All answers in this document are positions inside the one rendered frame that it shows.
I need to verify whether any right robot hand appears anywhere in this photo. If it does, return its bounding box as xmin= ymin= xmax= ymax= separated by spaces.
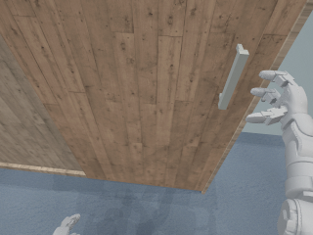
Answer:
xmin=246 ymin=70 xmax=308 ymax=126

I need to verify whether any left robot hand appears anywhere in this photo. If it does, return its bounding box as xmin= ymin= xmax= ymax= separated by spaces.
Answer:
xmin=53 ymin=213 xmax=80 ymax=235

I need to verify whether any handle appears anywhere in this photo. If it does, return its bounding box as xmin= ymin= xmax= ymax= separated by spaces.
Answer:
xmin=218 ymin=43 xmax=249 ymax=110

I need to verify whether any robot right upper arm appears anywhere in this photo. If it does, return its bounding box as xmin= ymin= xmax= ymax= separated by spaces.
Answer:
xmin=277 ymin=198 xmax=313 ymax=235

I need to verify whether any robot right forearm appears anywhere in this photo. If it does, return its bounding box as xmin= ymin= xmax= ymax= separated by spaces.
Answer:
xmin=281 ymin=113 xmax=313 ymax=203

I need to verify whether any wardrobe door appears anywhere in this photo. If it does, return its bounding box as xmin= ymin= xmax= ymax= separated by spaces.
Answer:
xmin=0 ymin=0 xmax=307 ymax=191
xmin=0 ymin=34 xmax=83 ymax=171

